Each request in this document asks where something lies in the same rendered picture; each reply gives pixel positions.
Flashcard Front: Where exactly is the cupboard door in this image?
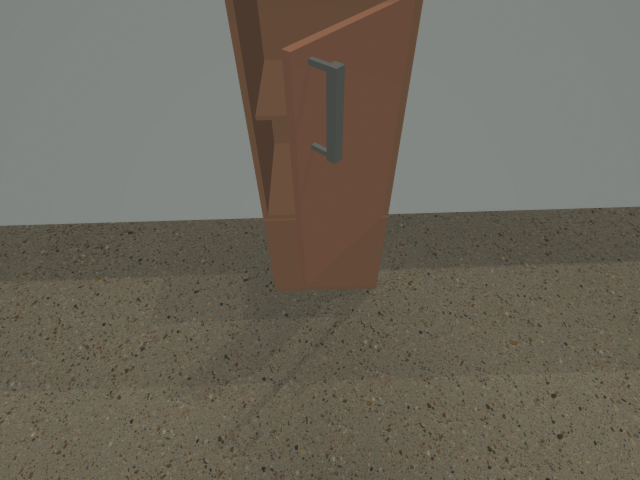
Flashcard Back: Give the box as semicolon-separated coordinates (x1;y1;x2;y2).
281;0;415;287

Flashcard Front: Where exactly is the handle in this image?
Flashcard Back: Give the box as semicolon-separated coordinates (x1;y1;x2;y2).
308;56;345;164

